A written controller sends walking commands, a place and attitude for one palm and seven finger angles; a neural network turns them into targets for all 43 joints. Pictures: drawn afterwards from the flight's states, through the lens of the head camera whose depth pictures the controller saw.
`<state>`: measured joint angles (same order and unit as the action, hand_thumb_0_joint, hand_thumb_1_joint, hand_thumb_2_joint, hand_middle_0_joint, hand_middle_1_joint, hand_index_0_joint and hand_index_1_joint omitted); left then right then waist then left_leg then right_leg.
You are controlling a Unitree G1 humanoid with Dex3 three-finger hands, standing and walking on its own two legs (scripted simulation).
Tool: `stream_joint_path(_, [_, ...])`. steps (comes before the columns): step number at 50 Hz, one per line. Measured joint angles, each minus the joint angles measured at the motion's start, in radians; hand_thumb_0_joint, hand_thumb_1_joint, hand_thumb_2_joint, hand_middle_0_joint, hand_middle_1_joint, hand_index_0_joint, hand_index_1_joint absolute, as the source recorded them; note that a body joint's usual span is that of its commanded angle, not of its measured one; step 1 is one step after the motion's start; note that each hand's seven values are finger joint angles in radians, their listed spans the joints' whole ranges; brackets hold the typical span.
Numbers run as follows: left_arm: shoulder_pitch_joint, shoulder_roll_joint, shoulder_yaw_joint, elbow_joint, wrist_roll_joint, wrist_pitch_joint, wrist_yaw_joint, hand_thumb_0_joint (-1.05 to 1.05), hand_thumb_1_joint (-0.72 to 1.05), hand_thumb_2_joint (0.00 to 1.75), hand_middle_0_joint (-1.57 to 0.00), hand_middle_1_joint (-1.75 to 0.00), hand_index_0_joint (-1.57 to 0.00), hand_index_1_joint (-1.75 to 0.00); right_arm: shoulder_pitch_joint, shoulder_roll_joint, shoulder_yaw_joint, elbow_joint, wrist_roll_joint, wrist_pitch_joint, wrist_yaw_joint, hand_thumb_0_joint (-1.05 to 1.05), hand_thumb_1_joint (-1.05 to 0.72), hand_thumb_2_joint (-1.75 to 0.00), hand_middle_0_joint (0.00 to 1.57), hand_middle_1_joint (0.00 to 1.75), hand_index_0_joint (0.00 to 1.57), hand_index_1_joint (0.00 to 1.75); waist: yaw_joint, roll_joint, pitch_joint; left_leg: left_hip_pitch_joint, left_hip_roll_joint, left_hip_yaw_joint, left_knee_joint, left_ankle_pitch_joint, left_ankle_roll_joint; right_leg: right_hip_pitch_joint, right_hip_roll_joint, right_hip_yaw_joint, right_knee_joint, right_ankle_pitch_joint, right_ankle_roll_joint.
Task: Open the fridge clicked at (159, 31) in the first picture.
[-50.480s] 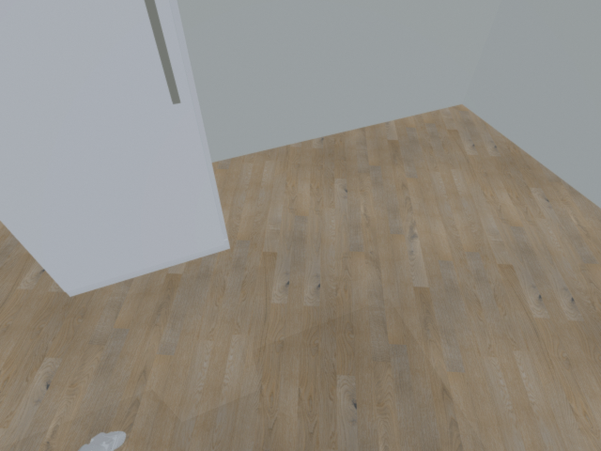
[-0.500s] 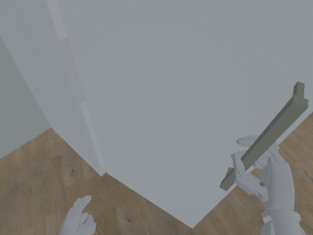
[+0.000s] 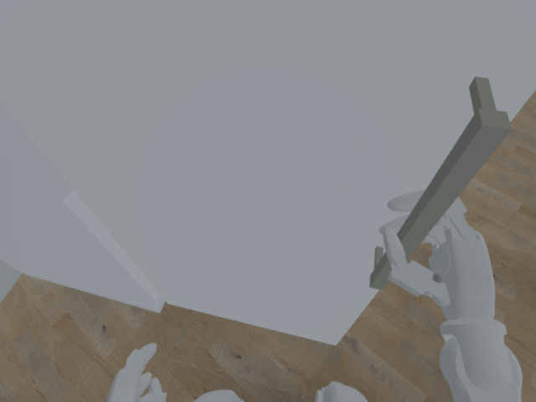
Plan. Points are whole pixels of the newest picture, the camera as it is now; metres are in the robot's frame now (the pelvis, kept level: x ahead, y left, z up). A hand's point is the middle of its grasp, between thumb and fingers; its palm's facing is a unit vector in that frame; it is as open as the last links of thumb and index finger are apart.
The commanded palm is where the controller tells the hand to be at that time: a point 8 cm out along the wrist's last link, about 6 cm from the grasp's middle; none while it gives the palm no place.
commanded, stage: walk backward, drawing the door open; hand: right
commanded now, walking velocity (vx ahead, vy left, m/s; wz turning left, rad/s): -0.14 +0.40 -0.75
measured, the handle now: (413, 214) +0.32 -0.12 +0.16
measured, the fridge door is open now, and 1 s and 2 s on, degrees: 88 108 109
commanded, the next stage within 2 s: stop walking and hold the door back in 1.40 s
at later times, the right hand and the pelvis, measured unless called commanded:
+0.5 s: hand (364, 316) +0.20 -0.07 +0.14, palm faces +0.52 +0.83 -0.20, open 6.1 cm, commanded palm +0.15 -0.09 +0.14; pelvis +0.00 +0.20 +0.00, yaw -26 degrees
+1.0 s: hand out of the picture +0.12 -0.02 +0.14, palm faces +0.85 +0.42 -0.32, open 6.4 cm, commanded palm +0.05 -0.01 +0.14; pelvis +0.07 +0.35 +0.00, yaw -45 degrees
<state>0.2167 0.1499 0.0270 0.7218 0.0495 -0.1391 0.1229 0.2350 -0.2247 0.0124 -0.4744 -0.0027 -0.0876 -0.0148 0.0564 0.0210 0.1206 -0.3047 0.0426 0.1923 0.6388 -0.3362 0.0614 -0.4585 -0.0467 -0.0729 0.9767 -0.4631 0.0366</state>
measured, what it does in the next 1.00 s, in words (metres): steps to the left, turning right: right foot, then left foot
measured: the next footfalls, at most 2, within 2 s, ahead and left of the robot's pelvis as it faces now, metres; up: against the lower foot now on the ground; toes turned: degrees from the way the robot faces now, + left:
right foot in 0.04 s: +0.01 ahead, -0.11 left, +0.00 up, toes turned -7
left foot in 0.28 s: +0.13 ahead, +0.28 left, +0.00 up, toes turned -13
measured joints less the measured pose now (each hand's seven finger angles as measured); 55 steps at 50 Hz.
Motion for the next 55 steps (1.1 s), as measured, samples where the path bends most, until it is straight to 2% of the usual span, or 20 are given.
stream_joint_path(2, [0.001, 0.027, -0.004, -0.044, -0.001, -0.030, 0.006, 0.02, 0.90, 0.90, -0.20, -0.30, -0.21, -0.30, -0.006, 0.020, 0.019, -0.014, 0.008, -0.024, -0.005, -0.02, -0.64, -0.80, 0.46, 1.40, 0.31, 1.38, -0.014, -0.019, -0.015, -0.082, -0.007, 0.020, 0.119, -0.012, -0.011, 0.125, -0.019, -0.010, -0.266, 0.175, -0.029])
stream_joint_path(3, [-0.019, 0.025, 0.003, -0.051, 0.004, -0.038, 0.004, 0.01, 0.90, 0.90, -0.20, -0.30, -0.21, -0.30, -0.027, 0.018, 0.016, -0.014, 0.011, -0.040, -0.009, -0.02, -0.65, -0.80, 0.46, 1.40, 0.31, 1.38, -0.014, -0.013, 0.002, -0.135, -0.014, -0.017, 0.237, -0.056, -0.041, 0.136, -0.018, 0.004, -0.294, 0.112, -0.034])
stream_joint_path(5, [-0.071, 0.008, 0.003, -0.048, 0.006, -0.028, -0.014, 0.01, 0.90, 0.90, -0.20, -0.30, -0.21, -0.30, -0.076, 0.004, -0.007, 0.007, 0.000, -0.063, -0.011, -0.02, -0.64, -0.81, 0.46, 1.40, 0.31, 1.38, -0.029, 0.028, 0.060, -0.211, -0.032, -0.113, 0.421, -0.113, -0.072, 0.142, -0.008, 0.031, -0.294, 0.088, -0.016])
stream_joint_path(7, [-0.104, 0.004, 0.003, -0.052, 0.011, -0.026, -0.027, 0.01, 0.90, 0.90, -0.20, -0.30, -0.21, -0.30, -0.108, -0.005, -0.029, 0.020, -0.006, -0.054, -0.006, -0.03, -0.64, -0.81, 0.46, 1.40, 0.31, 1.39, -0.034, 0.019, 0.096, -0.266, -0.044, -0.153, 0.493, -0.111, -0.092, 0.147, -0.026, 0.090, -0.343, 0.138, 0.018])
stream_joint_path(9, [-0.127, 0.010, 0.009, -0.057, 0.004, -0.029, -0.037, 0.01, 0.90, 0.90, -0.20, -0.30, -0.21, -0.30, -0.131, -0.010, -0.045, 0.033, -0.007, -0.039, -0.003, -0.02, -0.64, -0.81, 0.46, 1.40, 0.31, 1.39, -0.046, -0.015, 0.118, -0.276, -0.037, -0.176, 0.425, -0.064, -0.098, 0.152, -0.059, 0.152, -0.399, 0.192, 0.046])
stream_joint_path(13, [-0.123, 0.016, 0.012, -0.082, -0.036, -0.026, -0.038, 0.01, 0.90, 0.90, -0.20, -0.30, -0.21, -0.30, -0.143, -0.024, -0.078, 0.056, 0.015, -0.003, -0.021, -0.02, -0.65, -0.81, 0.46, 1.40, 0.30, 1.40, -0.066, -0.066, 0.103, -0.117, 0.000, -0.203, 0.038, 0.070, -0.116, 0.134, -0.105, 0.262, -0.422, 0.209, 0.065])
stream_joint_path(16, [-0.145, 0.024, 0.001, -0.088, -0.054, 0.001, -0.038, 0.01, 0.90, 0.90, -0.20, -0.30, -0.21, -0.30, -0.141, -0.029, -0.133, 0.058, 0.024, 0.015, -0.048, -0.03, -0.67, -0.82, 0.46, 1.40, 0.29, 1.40, -0.068, -0.075, 0.082, -0.068, 0.002, -0.167, -0.051, 0.139, -0.127, 0.043, -0.102, 0.294, -0.237, 0.065, 0.019])
stream_joint_path(20, [-0.175, 0.048, 0.025, -0.074, -0.051, 0.042, -0.021, 0.01, 0.90, 0.90, -0.20, -0.30, -0.21, -0.30, -0.134, -0.005, -0.151, 0.075, 0.035, 0.032, -0.061, -0.02, -0.68, -0.82, 0.46, 1.40, 0.29, 1.40, -0.042, -0.066, 0.098, -0.050, 0.035, -0.103, -0.025, 0.100, -0.083, -0.053, -0.011, 0.123, 0.178, -0.114, -0.005])
stream_joint_path(22, [-0.161, 0.053, 0.021, -0.086, -0.048, 0.056, -0.010, 0.01, 0.90, 0.90, -0.20, -0.30, -0.21, -0.30, -0.126, -0.007, -0.146, 0.077, 0.041, 0.033, -0.061, -0.01, -0.69, -0.82, 0.46, 1.40, 0.29, 1.40, -0.023, -0.049, 0.090, -0.032, 0.053, -0.058, -0.045, 0.103, -0.069, -0.018, 0.008, 0.023, 0.116, -0.123, -0.005])
stream_joint_path(25, [-0.117, 0.058, 0.009, -0.123, -0.041, 0.059, 0.000, 0.01, 0.90, 0.90, -0.20, -0.30, -0.20, -0.30, -0.117, -0.020, -0.134, 0.054, 0.050, 0.037, -0.061, -0.01, -0.69, -0.82, 0.46, 1.40, 0.29, 1.40, -0.011, -0.032, 0.045, -0.071, 0.061, 0.010, 0.005, 0.075, -0.054, 0.099, 0.019, -0.072, -0.214, 0.027, -0.015])
stream_joint_path(26, [-0.101, 0.061, 0.008, -0.140, -0.037, 0.052, 0.001, 0.01, 0.90, 0.90, -0.20, -0.30, -0.20, -0.30, -0.121, -0.025, -0.133, 0.043, 0.053, 0.033, -0.061, -0.01, -0.69, -0.82, 0.46, 1.40, 0.30, 1.39, -0.014, -0.041, 0.030, -0.112, 0.043, 0.013, 0.086, 0.023, -0.060, 0.125, 0.004, -0.054, -0.299, 0.135, -0.045])
stream_joint_path(28, [-0.104, 0.031, 0.009, -0.125, -0.027, 0.051, -0.004, 0.01, 0.90, 0.90, -0.20, -0.30, -0.20, -0.30, -0.156, -0.041, -0.139, 0.064, 0.038, 0.003, -0.060, -0.01, -0.69, -0.83, 0.46, 1.40, 0.30, 1.39, -0.030, 0.001, 0.070, -0.166, 0.011, -0.077, 0.285, -0.082, -0.084, 0.124, 0.005, -0.028, -0.262, 0.128, -0.075])
stream_joint_path(32, [-0.078, -0.005, -0.017, -0.089, -0.019, 0.050, -0.031, 0.01, 0.90, 0.90, -0.20, -0.30, -0.20, -0.30, -0.156, -0.045, -0.152, 0.079, 0.020, 0.008, -0.048, -0.01, -0.69, -0.82, 0.46, 1.40, 0.31, 1.39, -0.051, -0.006, 0.093, -0.218, -0.034, -0.147, 0.418, -0.031, -0.106, 0.156, -0.038, 0.074, -0.373, 0.168, -0.030])
stream_joint_path(39, [-0.028, -0.006, -0.030, -0.096, -0.040, 0.027, -0.046, 0.01, 0.90, 0.90, -0.21, -0.30, -0.21, -0.30, -0.122, -0.091, -0.219, 0.133, 0.061, 0.017, -0.064, -0.04, -0.65, -0.80, 0.46, 1.40, 0.32, 1.38, -0.090, -0.088, 0.062, -0.019, -0.020, -0.177, -0.038, 0.019, -0.124, 0.136, -0.114, 0.213, -0.451, 0.235, 0.060])
stream_joint_path(42, [-0.012, 0.015, -0.055, -0.118, -0.038, 0.014, -0.062, 0.01, 0.90, 0.90, -0.20, -0.30, -0.25, -0.32, -0.113, -0.122, -0.297, 0.161, 0.063, 0.015, -0.083, -0.08, -0.61, -0.80, 0.46, 1.40, 0.30, 1.37, -0.083, -0.075, 0.040, 0.040, 0.000, -0.159, -0.144, 0.146, -0.116, 0.054, -0.087, 0.240, -0.277, 0.099, 0.033])
stream_joint_path(45, [-0.025, 0.049, -0.049, -0.085, -0.040, 0.038, -0.058, 0.01, 0.90, 0.90, -0.21, -0.30, -0.31, -0.35, -0.097, -0.108, -0.329, 0.203, 0.067, 0.006, -0.102, -0.09, -0.61, -0.81, 0.46, 1.40, 0.30, 1.37, -0.045, -0.074, 0.039, 0.024, 0.021, -0.133, -0.073, 0.061, -0.113, -0.045, -0.013, 0.173, 0.066, -0.089, 0.015])
stream_joint_path(47, [-0.034, 0.063, -0.033, -0.068, -0.042, 0.062, -0.044, 0.01, 0.90, 0.90, -0.20, -0.30, -0.30, -0.35, -0.092, -0.106, -0.334, 0.223, 0.068, -0.001, -0.106, -0.09, -0.61, -0.81, 0.46, 1.40, 0.30, 1.37, -0.024, -0.055, 0.038, 0.037, 0.045, -0.117, -0.070, 0.050, -0.107, -0.048, 0.019, 0.084, 0.132, -0.126, 0.014])
stream_joint_path(52, [-0.018, 0.098, -0.036, -0.077, -0.038, 0.099, -0.036, 0.01, 0.90, 0.90, -0.20, -0.30, -0.32, -0.36, -0.109, -0.124, -0.307, 0.213, 0.064, -0.006, -0.098, -0.08, -0.61, -0.81, 0.46, 1.40, 0.29, 1.36, 0.009, -0.037, 0.010, 0.017, 0.069, -0.031, -0.017, 0.025, -0.107, 0.080, 0.036, -0.048, -0.215, 0.047, 0.008])
stream_joint_path(53, [-0.009, 0.099, -0.035, -0.090, -0.038, 0.098, -0.033, 0.01, 0.90, 0.90, -0.20, -0.30, -0.33, -0.37, -0.123, -0.135, -0.299, 0.202, 0.063, -0.003, -0.099, -0.08, -0.61, -0.80, 0.46, 1.40, 0.29, 1.35, 0.007, -0.037, 0.006, -0.007, 0.066, -0.020, 0.028, 0.007, -0.105, 0.106, 0.034, -0.046, -0.291, 0.145, -0.021])
stream_joint_path(55, [-0.030, 0.074, -0.029, -0.082, -0.042, 0.093, -0.030, 0.01, 0.90, 0.90, -0.20, -0.30, -0.33, -0.37, -0.181, -0.158, -0.291, 0.226, 0.057, -0.002, -0.099, -0.08, -0.63, -0.80, 0.46, 1.40, 0.26, 1.32, -0.003, -0.010, 0.033, -0.068, 0.039, -0.083, 0.184, -0.127, -0.102, 0.096, 0.038, -0.049, -0.272, 0.158, -0.099])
